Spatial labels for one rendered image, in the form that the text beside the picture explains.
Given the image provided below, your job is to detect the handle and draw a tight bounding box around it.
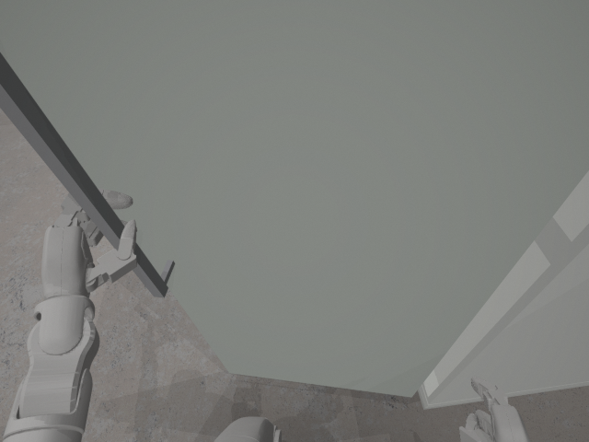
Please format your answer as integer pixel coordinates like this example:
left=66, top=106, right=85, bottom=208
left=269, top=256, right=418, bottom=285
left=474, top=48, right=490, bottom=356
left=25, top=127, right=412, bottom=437
left=0, top=53, right=175, bottom=298

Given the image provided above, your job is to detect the robot left thigh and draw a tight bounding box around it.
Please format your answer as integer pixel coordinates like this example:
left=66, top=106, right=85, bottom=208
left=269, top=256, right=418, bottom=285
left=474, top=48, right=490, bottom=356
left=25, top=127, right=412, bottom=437
left=214, top=416, right=282, bottom=442

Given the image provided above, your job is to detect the robot left forearm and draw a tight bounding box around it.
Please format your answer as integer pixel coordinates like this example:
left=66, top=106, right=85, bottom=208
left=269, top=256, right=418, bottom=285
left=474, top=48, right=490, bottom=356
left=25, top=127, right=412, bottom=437
left=3, top=295, right=99, bottom=442

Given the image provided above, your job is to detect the robot left hand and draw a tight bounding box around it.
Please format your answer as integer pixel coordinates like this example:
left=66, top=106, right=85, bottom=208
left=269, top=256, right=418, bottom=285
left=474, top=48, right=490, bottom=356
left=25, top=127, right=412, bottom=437
left=41, top=188, right=137, bottom=300

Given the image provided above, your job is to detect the fridge door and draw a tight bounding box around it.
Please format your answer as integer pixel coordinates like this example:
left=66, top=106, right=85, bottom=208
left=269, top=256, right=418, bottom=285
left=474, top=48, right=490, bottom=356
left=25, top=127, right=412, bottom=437
left=0, top=0, right=589, bottom=398

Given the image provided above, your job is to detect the robot right hand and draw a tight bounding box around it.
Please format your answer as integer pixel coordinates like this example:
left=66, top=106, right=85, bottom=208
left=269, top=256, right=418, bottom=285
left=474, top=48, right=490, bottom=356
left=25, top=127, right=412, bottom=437
left=459, top=377, right=530, bottom=442

